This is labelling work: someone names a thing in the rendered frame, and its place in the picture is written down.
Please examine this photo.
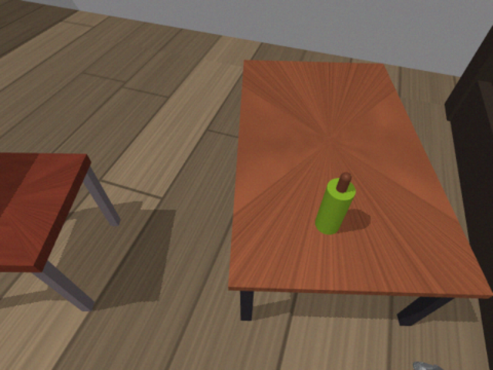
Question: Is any bottle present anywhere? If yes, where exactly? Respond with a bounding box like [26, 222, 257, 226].
[315, 172, 356, 235]

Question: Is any chair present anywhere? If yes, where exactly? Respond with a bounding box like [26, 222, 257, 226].
[0, 153, 121, 311]

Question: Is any coffee table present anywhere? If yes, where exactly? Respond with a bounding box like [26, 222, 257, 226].
[228, 60, 493, 326]

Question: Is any sofa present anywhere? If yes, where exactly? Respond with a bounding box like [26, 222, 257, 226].
[444, 26, 493, 370]

